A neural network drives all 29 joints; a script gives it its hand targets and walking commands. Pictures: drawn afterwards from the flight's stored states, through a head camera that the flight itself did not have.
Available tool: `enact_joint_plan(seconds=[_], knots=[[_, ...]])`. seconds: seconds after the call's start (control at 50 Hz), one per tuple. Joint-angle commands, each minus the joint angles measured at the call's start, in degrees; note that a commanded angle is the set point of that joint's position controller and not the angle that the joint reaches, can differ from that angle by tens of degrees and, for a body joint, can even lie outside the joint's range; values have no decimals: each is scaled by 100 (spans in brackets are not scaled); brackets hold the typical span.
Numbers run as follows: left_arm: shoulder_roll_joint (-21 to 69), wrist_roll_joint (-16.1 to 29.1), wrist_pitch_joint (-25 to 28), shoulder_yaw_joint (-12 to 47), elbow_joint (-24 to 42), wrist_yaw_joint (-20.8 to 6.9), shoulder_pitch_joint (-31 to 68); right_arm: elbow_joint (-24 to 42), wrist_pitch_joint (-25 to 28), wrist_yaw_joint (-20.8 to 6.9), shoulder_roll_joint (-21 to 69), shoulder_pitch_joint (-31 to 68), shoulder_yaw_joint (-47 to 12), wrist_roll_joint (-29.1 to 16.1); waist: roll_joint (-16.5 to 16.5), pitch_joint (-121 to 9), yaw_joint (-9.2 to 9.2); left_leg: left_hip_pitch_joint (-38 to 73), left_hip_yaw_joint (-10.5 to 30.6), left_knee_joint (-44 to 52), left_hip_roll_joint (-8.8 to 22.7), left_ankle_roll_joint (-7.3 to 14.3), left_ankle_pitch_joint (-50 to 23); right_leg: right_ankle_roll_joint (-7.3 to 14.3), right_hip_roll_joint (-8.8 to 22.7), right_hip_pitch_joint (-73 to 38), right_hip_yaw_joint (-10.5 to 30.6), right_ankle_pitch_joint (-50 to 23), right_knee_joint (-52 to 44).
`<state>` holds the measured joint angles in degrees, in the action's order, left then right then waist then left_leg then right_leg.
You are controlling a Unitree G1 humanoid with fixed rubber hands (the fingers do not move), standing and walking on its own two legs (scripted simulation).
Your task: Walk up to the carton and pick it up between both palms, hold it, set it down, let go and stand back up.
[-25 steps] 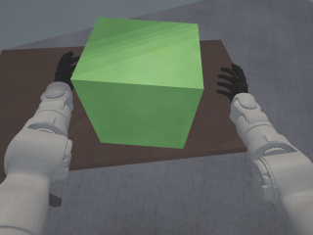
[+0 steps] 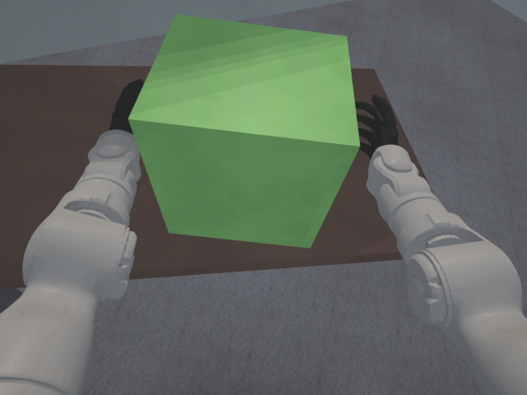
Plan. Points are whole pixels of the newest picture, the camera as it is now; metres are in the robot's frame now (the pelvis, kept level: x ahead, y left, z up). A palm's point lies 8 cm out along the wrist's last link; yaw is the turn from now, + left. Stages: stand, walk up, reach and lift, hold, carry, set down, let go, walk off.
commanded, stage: reach and lift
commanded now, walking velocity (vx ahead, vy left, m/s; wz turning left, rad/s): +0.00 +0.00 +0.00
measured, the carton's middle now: (249, 143) +0.50 +0.01 +0.06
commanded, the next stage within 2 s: none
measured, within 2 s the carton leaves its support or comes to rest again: leaves its support in 1.92 s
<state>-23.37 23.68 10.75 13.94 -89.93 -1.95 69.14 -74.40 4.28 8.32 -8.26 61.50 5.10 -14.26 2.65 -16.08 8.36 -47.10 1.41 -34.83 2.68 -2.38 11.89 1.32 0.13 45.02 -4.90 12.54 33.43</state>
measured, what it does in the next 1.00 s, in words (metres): stands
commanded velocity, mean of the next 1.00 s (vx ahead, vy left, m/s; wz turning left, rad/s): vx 0.00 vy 0.00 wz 0.00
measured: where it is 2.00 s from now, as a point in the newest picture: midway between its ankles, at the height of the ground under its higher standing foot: outside the picture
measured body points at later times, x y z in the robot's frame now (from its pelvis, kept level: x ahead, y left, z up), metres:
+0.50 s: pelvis +0.01 +0.01 +0.01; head +0.09 +0.02 +0.45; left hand +0.52 +0.17 +0.11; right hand +0.47 -0.18 +0.10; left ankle +0.03 +0.14 -0.72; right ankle +0.01 -0.11 -0.72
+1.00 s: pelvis +0.03 +0.01 +0.02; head +0.10 +0.04 +0.46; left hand +0.52 +0.17 +0.11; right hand +0.46 -0.18 +0.10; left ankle +0.03 +0.14 -0.72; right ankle +0.01 -0.11 -0.72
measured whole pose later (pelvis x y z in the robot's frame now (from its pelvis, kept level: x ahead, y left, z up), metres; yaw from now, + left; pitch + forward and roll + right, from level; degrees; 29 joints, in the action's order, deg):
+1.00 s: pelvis +0.03 +0.01 +0.02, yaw -1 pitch +18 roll -1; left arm -16.9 -0.3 16.3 -10.5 -86.6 -2.0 63.8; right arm -64.1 9.8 7.8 0.0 51.8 27.7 9.0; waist 1.7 -9.8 5.7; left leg -32.7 -0.3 -26.5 2.8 -1.6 11.3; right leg 0.4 -0.2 30.1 -3.5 10.2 22.8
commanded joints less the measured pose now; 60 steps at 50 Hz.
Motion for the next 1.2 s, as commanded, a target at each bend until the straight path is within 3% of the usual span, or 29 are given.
enact_joint_plan(seconds=[0.0, 0.08, 0.1, 0.14, 0.18, 0.22, 0.24, 0.28, 0.3, 0.34, 0.42, 0.46, 0.48, 0.5, 0.52, 0.6, 0.62, 0.66, 0.7, 0.76, 0.8, 0.82, 0.88, 0.94, 1.0, 1.02, 1.1, 1.16, 1.18], knots=[[-554, -200, 407, -156, 1401, 61, 3324, 1251, 421, 12, -1154, 2796, 254, 139, -1595, -4438, -43, 3314, -187, -81, -189, -458, -2518, -123, -122, -1659, -21, -2637, -212], [-436, -360, 382, -364, 1206, 48, 3047, 1114, 413, -29, -1058, 2562, 178, 184, -1607, -3939, -179, 3245, -288, -11, -197, -450, -2425, -106, -31, -1756, 96, -2524, -261], [-352, -399, 364, -371, 1184, 40, 3023, 1051, 392, -55, -1092, 2544, 194, 174, -1678, -3800, -118, 3298, -229, 17, -199, -452, -2536, -114, -21, -1794, 31, -2466, -329], [-375, -505, 374, -422, 1256, 55, 2925, 1127, 421, -58, -979, 2561, 85, 107, -1605, -3868, -289, 3515, -220, -21, -198, -403, -2808, -114, -44, -1819, 80, -2619, -314], [-496, -500, 380, -567, 1458, 87, 2983, 1308, 455, -32, -1039, 2609, 191, 126, -1737, -4184, -245, 3522, -269, -8, -188, -433, -2809, -161, -60, -1895, 62, -2652, -383], [-412, -492, 348, -555, 1552, 60, 3092, 1370, 467, -1, -1016, 2576, 198, 102, -1563, -4195, -85, 3631, -214, -77, -191, -456, -2921, -120, -108, -1862, 9, -2775, -378], [-403, -453, 364, -525, 1659, 85, 3204, 1421, 463, 10, -1047, 2729, 169, 139, -1502, -4329, -165, 3706, -204, -60, -159, -472, -2943, -153, -110, -1766, 9, -2594, -366], [-196, -394, 438, -511, 1668, 98, 3263, 1550, 476, 3, -857, 2794, 243, 244, -1442, -4508, -86, 3671, -229, -28, -142, -464, -2768, -120, -100, -1700, 5, -2476, -509], [-241, -418, 451, -507, 1489, 119, 3297, 1465, 472, -1, -929, 2765, 304, 314, -1477, -4289, -146, 3700, -207, -7, -132, -459, -2642, -97, -82, -1642, -26, -2303, -487], [-85, -327, 458, -498, 1375, 93, 3259, 1541, 467, -12, -798, 2747, 315, 387, -1134, -4078, -89, 3549, -266, 88, -144, -437, -2340, -112, -75, -1619, -1, -2141, -470], [-107, -512, 524, -721, 1188, -41, 3037, 1702, 511, 102, -613, 2778, 370, 633, -845, -4220, -40, 3172, -288, 39, -246, -299, -2381, -293, -48, -2190, 21, -2883, -341], [-147, -759, 548, -985, 1153, -71, 2927, 1735, 520, 121, -450, 2691, 380, 669, -659, -4136, -67, 3060, -324, 105, -253, -221, -2493, -309, -48, -2565, 71, -3168, -343], [-100, -758, 541, -1121, 1020, -104, 2865, 1641, 497, 138, -413, 2618, 304, 683, -565, -3910, -180, 2951, -326, 161, -255, -166, -2421, -339, 11, -2643, 112, -3155, -336], [-109, -878, 549, -1205, 1096, -120, 2753, 1554, 490, 130, -422, 2509, 390, 750, -599, -3878, -112, 2878, -335, 191, -265, -190, -2401, -319, 14, -2765, 152, -3254, -360], [-56, -983, 562, -1279, 1123, -127, 2754, 1673, 517, 114, -321, 2575, 457, 791, -590, -3883, -239, 2871, -373, 302, -242, -178, -2383, -351, 8, -2873, 177, -3225, -367], [213, -1251, 642, -1471, 1252, -179, 2737, 1805, 601, 14, -31, 2393, 568, 974, -810, -3776, -209, 3240, -403, 356, -234, -251, -2576, -267, 0, -2782, 122, -2947, -552], [270, -1322, 694, -1496, 1426, -170, 2823, 1677, 644, 2, -76, 2363, 737, 1077, -935, -3824, -116, 3359, -349, 363, -204, -309, -2670, -217, -19, -2724, 136, -2956, -599], [322, -1466, 704, -1538, 1570, -113, 2843, 1707, 695, -32, 1, 2268, 706, 1120, -1200, -3879, -210, 3708, -380, 259, -195, -365, -3028, -193, -25, -2639, 79, -3033, -619], [396, -1566, 681, -1636, 1789, -95, 2869, 1863, 718, -74, 12, 2214, 765, 1110, -1243, -3819, -244, 3911, -385, 317, -176, -422, -3130, -163, -70, -2572, 71, -2868, -707], [857, -1698, 688, -1567, 1716, -110, 2950, 1751, 760, -148, 334, 2403, 967, 1344, -1483, -3720, -172, 4116, -304, 336, -125, -455, -3093, -96, -110, -2208, 28, -2413, -889], [1192, -1860, 708, -1685, 1707, -173, 2991, 1755, 788, -261, 654, 2391, 1122, 1570, -1461, -3684, -175, 4389, -285, 298, -114, -443, -3364, -91, -100, -2179, -32, -2415, -975], [1402, -1999, 713, -1761, 1667, -245, 3008, 1822, 770, -333, 1008, 2439, 1049, 1700, -1356, -3463, -284, 4290, -381, 365, -134, -401, -3138, -66, -83, -2278, 15, -2336, -1005], [2809, -2538, 845, -1918, 1527, -567, 3083, 1904, 893, -694, 2400, 2483, 1279, 2498, -1248, -3482, -157, 4220, -334, 518, -140, -382, -3281, -88, -72, -2754, -9, -2826, -933], [3787, -3304, 989, -2404, 1321, -973, 2750, 2086, 954, -1089, 3697, 2412, 1344, 3263, -1270, -3114, -365, 3969, -577, 721, -269, -274, -2849, -140, 50, -3567, -29, -3218, -911], [4035, -3742, 964, -2796, 1153, -1035, 2301, 2130, 975, -1245, 3821, 2174, 1360, 3614, -1080, -2775, -478, 3678, -493, 846, -257, -194, -2945, -252, 50, -4250, 38, -3771, -816], [4064, -3800, 941, -2814, 1307, -1048, 2357, 2019, 953, -1286, 3851, 1919, 1463, 3726, -1105, -2749, -322, 3809, -485, 907, -245, -219, -2992, -249, 24, -4250, -37, -3685, -884], [4000, -3815, 735, -2947, 1416, -1048, 2257, 2035, 857, -1326, 3889, 1752, 1433, 3786, -771, -2277, -380, 3804, -513, 1062, -220, -80, -2890, -307, 58, -4385, 52, -3451, -972], [3952, -3712, 698, -2850, 1562, -1010, 2326, 1837, 799, -1307, 3960, 1534, 1448, 3891, -615, -2202, -145, 4162, -499, 1058, -172, -124, -3072, -296, -38, -4078, -77, -2980, -1184], [3930, -3700, 691, -2847, 1666, -994, 2237, 1775, 775, -1322, 3899, 1382, 1475, 3850, -551, -2131, -159, 4322, -478, 1074, -168, -151, -3116, -279, -42, -3970, -36, -2975, -1194]])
